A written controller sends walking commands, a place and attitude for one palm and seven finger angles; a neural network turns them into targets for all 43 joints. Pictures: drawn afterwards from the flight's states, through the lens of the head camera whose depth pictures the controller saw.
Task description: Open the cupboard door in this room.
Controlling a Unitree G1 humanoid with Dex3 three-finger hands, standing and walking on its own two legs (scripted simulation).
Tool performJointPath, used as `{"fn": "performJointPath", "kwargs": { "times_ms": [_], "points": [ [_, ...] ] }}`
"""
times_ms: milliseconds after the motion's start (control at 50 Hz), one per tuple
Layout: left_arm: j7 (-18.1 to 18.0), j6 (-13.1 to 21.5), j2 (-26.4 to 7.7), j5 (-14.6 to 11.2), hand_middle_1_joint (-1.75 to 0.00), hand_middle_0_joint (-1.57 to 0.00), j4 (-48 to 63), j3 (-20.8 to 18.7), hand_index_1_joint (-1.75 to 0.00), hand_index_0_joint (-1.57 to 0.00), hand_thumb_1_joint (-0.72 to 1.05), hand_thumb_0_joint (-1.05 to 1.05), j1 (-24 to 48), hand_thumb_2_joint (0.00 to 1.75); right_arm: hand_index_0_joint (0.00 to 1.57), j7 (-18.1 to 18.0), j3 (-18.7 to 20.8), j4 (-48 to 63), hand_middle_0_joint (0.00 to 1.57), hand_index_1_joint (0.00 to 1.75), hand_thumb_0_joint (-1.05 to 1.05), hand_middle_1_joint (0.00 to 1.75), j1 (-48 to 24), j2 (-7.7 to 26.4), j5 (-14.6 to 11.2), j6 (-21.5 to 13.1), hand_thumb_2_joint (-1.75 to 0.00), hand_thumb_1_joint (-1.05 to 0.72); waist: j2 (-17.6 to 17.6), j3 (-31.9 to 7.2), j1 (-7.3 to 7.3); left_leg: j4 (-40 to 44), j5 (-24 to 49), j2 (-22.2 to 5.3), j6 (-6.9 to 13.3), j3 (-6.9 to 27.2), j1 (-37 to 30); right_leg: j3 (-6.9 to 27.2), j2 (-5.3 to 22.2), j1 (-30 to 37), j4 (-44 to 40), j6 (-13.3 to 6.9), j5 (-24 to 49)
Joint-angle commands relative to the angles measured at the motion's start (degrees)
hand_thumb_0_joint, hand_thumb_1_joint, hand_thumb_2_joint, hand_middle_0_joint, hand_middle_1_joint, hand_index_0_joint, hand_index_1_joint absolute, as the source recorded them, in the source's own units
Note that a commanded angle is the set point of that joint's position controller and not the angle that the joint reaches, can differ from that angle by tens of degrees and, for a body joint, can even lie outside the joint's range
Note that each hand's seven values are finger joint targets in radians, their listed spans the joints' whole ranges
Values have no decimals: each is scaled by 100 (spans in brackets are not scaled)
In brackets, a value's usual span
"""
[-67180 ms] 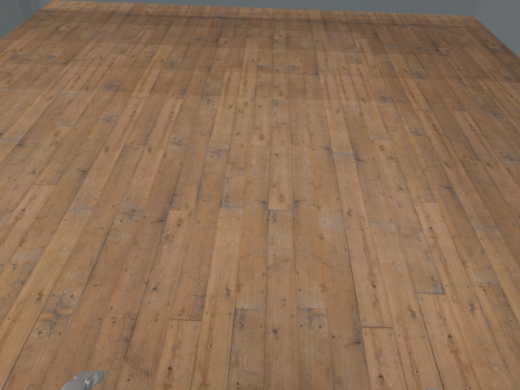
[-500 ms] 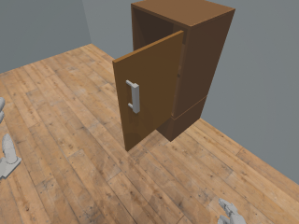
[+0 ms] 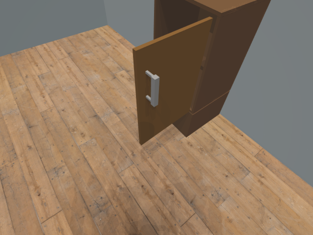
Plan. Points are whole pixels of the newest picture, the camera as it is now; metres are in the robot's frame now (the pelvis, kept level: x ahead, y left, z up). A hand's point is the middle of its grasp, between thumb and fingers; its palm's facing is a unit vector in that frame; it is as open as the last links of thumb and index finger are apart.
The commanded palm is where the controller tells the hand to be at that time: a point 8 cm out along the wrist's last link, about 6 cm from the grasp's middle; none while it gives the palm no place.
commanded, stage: let the arm hang, fingers relaxed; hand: left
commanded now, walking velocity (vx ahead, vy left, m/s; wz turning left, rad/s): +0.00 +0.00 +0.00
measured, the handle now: (151, 88) +0.63 +0.06 -0.04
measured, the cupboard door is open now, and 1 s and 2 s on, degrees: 93 93 93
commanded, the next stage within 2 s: look to check the result in 0.64 s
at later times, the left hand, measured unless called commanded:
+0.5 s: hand out of the picture +0.01 +0.18 -0.17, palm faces +0.01 -0.98 -0.18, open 7.4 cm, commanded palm none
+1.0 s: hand out of the picture +0.02 +0.20 -0.17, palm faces +0.00 -0.98 -0.22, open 7.4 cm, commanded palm none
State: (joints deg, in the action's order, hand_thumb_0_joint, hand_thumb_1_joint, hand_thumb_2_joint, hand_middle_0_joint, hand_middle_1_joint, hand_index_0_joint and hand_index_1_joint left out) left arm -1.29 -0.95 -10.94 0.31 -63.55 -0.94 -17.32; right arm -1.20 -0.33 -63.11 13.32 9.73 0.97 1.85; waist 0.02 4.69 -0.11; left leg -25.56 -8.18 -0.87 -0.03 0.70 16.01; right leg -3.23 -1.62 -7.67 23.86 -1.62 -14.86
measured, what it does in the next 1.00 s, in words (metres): stands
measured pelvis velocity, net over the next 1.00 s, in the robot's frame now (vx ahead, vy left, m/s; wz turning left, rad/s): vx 0.02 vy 0.01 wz -0.02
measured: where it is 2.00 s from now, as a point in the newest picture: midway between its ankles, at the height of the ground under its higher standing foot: outside the picture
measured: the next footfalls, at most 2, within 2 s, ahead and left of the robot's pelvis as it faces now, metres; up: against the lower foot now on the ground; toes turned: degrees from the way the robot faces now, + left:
none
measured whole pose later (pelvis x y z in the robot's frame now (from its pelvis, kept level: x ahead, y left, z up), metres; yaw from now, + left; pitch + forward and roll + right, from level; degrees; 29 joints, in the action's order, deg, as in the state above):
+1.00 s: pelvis +0.02 +0.01 +0.00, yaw -1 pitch -1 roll +0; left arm -1.5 0.5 -10.3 0.5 -66.2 -0.9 -13.7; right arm -1.5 0.5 -65.8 11.1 10.6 0.8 0.3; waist -0.6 4.0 0.6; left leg -22.1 -8.1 0.7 1.2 -1.2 12.8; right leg -1.5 0.1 -5.6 21.9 -0.3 -15.0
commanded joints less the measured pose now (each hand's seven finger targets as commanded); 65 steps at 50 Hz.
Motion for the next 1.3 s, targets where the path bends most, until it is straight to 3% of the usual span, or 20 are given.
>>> {"fn": "performJointPath", "kwargs": {
  "times_ms": [0,100,280,540,580,800,860,960,1280],
  "points": [
    [-45,158,-557,-2,-30,-20,52,-38,-30,-20,90,0,-77,90,20,-77,151,114,20,30,0,30,152,622,2,-131,-90,-90,-141,-185,65,512,-63,-471,150,406,-577,628,688,-485,-770,-147,0],
    [-65,146,-502,0,-30,-20,-131,-32,-30,-20,90,0,-250,90,20,-83,151,-42,20,30,0,30,331,550,9,-133,-90,-90,47,-155,49,606,-229,-443,165,394,-588,612,689,-513,-746,-143,-188],
    [-84,103,-342,20,-30,-20,-183,-44,-30,-20,90,0,-330,90,20,-76,150,-158,20,30,0,30,485,381,46,-127,-90,-90,-137,89,45,881,-830,-427,172,512,-272,578,622,-634,-570,-102,-447],
    [-94,171,-337,18,-30,-20,-113,-65,-30,-20,90,0,-229,90,20,-80,168,-143,20,30,0,30,432,364,29,-206,-90,-90,-22,-3,46,716,-62,-423,184,413,-494,605,688,-532,-570,-86,87],
    [-89,174,-377,16,-30,-20,-107,-73,-30,-20,90,0,-216,90,20,-81,171,-145,20,30,0,30,412,396,31,-210,-90,-90,-132,-87,48,725,-47,-427,185,423,-554,617,691,-499,-563,-89,112],
    [-78,207,-574,19,-30,-20,-90,-83,-30,-20,90,0,-71,90,20,-84,200,-98,20,30,0,30,165,666,7,-217,-90,-90,-6,-112,56,657,200,-466,195,408,-741,635,704,-447,-682,-91,238],
    [-72,203,-609,18,-30,-20,-97,-80,-30,-20,90,0,-8,90,20,-82,201,-108,20,30,0,30,105,694,14,-231,-90,-90,-142,-185,67,690,265,-475,191,421,-776,634,733,-362,-682,-83,308],
    [-61,225,-725,20,-30,-20,-83,-93,-30,-20,90,0,94,90,20,-78,210,-77,20,30,0,30,-33,832,9,-247,-90,-90,0,-267,61,681,423,-502,196,420,-868,632,753,-291,-720,-79,440],
    [-34,247,-1068,19,-30,-20,-17,-129,-30,-20,90,0,464,90,20,-63,202,-43,20,30,0,30,-349,1184,15,-281,-90,-90,-78,-406,49,750,812,-544,177,443,-1014,652,810,-24,-845,-74,757]
  ]
}}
